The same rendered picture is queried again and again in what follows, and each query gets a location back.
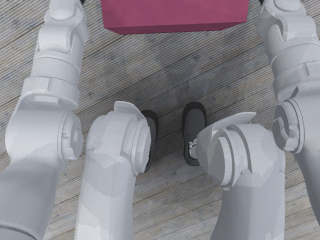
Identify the right robot foot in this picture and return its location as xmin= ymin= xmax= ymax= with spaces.
xmin=181 ymin=102 xmax=207 ymax=166

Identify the carton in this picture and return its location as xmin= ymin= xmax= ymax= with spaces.
xmin=100 ymin=0 xmax=249 ymax=35

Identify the robot foot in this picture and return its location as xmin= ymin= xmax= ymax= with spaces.
xmin=141 ymin=110 xmax=159 ymax=173
xmin=181 ymin=102 xmax=207 ymax=166

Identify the left robot forearm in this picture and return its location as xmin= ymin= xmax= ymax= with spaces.
xmin=5 ymin=0 xmax=90 ymax=156

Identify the right robot forearm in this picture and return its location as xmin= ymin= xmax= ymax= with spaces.
xmin=256 ymin=0 xmax=320 ymax=103

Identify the robot left upper arm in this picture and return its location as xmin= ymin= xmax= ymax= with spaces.
xmin=0 ymin=108 xmax=84 ymax=240

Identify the robot right upper arm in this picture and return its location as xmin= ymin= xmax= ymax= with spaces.
xmin=272 ymin=94 xmax=320 ymax=226

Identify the left robot foot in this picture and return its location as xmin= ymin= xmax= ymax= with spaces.
xmin=141 ymin=110 xmax=159 ymax=173

